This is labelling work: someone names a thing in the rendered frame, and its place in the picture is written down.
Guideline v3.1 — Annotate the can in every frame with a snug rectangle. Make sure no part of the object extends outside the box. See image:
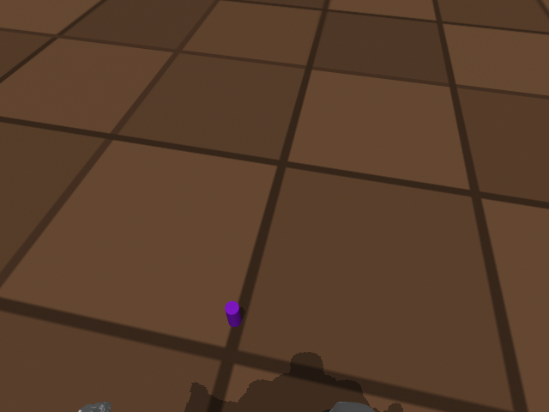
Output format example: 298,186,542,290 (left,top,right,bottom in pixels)
225,301,241,327

